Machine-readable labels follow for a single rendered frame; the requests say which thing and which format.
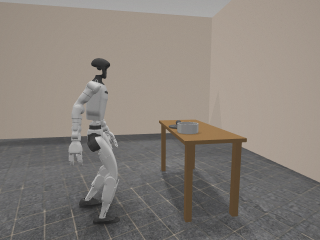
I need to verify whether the lid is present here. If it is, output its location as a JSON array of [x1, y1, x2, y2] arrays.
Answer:
[[168, 124, 177, 129]]

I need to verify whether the pot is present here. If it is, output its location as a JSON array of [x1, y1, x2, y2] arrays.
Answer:
[[177, 122, 199, 134]]

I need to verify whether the right robot forearm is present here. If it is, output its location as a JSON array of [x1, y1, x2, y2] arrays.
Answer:
[[71, 104, 83, 142]]

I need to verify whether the robot right upper arm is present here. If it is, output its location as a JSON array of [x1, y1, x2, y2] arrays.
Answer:
[[72, 81, 101, 114]]

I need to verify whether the left robot forearm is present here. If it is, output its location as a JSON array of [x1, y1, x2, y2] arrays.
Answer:
[[99, 119, 110, 133]]

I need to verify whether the table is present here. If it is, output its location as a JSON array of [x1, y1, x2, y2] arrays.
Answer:
[[159, 119, 247, 223]]

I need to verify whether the robot left foot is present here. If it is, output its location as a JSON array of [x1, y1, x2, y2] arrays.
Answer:
[[79, 197, 102, 206]]

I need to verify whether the right robot hand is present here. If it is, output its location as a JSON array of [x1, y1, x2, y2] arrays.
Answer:
[[68, 141, 83, 167]]

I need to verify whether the humanoid robot torso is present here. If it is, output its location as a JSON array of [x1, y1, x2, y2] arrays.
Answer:
[[85, 79, 108, 141]]

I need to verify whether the left robot hand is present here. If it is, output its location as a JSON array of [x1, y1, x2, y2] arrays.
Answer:
[[105, 131, 118, 148]]

